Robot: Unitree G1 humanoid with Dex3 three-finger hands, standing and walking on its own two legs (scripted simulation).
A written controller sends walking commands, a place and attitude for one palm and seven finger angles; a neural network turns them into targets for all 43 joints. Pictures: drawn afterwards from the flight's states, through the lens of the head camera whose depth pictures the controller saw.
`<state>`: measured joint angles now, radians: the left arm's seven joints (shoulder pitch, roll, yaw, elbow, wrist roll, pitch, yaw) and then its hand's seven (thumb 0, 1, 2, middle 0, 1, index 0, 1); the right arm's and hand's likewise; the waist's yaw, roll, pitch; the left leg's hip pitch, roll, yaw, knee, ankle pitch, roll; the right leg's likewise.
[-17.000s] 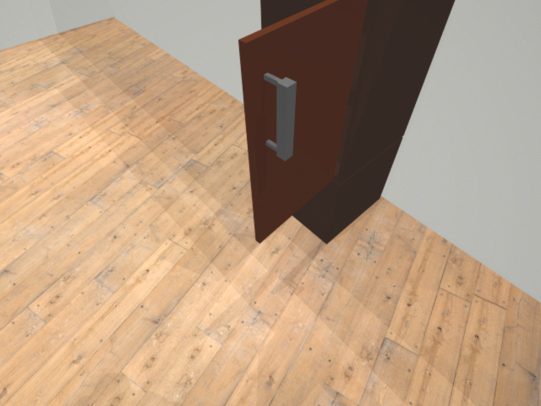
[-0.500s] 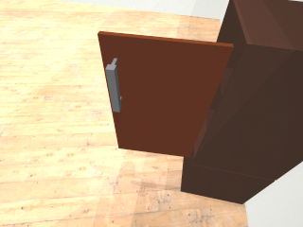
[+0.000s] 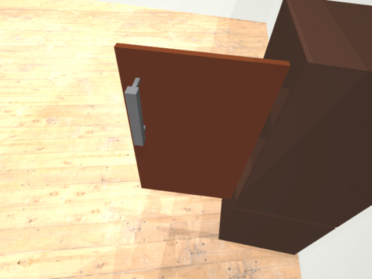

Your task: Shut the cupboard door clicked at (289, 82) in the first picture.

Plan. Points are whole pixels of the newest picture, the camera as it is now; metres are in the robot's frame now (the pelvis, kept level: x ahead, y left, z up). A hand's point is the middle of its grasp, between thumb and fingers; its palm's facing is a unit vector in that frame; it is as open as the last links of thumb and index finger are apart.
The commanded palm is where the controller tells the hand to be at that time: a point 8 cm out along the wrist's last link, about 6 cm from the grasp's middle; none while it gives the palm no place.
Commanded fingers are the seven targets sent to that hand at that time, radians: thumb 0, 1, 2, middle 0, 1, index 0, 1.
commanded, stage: look again from close up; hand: left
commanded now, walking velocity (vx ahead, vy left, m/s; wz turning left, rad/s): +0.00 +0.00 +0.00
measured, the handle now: (138, 113) +0.47 +0.16 +0.09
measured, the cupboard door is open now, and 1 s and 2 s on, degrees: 94 94 94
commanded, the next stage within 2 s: raise the hand and make a fist in 0.64 s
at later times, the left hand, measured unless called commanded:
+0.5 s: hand out of the picture +0.00 +0.16 -0.18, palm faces +0.02 -0.99 -0.17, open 7.4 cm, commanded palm none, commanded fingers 0.00 0.90 0.90 -0.20 -0.30 -0.20 -0.30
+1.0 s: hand (121, 224) +0.22 +0.15 +0.02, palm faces +0.10 -0.99 -0.06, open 6.9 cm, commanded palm +0.11 +0.20 -0.05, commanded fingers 0.00 0.90 0.90 -0.44 -0.56 -0.44 -0.56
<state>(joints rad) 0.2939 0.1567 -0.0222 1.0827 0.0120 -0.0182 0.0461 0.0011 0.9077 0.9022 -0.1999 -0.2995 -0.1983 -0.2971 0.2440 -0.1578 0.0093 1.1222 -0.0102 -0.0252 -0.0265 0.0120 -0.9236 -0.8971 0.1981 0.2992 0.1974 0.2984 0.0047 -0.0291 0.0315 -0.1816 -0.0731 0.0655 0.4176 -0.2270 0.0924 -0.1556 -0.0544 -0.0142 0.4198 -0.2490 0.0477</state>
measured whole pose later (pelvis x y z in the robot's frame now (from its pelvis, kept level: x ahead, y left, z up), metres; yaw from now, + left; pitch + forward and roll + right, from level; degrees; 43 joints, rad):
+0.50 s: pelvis +0.01 +0.00 +0.00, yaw +0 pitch -1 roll +0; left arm 0.31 0.16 -0.02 1.10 0.01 -0.01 0.05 0.00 0.91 0.90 -0.20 -0.30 -0.20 -0.30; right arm 0.26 -0.14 0.01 1.15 -0.01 -0.02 -0.03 0.01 -0.92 -0.90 0.20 0.30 0.20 0.30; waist 0.01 -0.03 0.04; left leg -0.15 -0.08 0.06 0.39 -0.23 0.09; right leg -0.12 -0.06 -0.02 0.40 -0.25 0.05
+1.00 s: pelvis -0.01 -0.02 -0.03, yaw +3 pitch +3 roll +1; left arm 0.31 0.18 0.06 0.14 -0.20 -0.31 -0.05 0.01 0.93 0.90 -0.28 -0.39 -0.27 -0.39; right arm 0.30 -0.27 -0.01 0.76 0.01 -0.32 -0.02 0.02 -0.92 -0.90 0.20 0.30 0.20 0.30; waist -0.06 0.04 -0.10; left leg -0.43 -0.08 0.04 0.70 -0.33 0.04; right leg -0.46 -0.01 -0.05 0.73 -0.34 -0.03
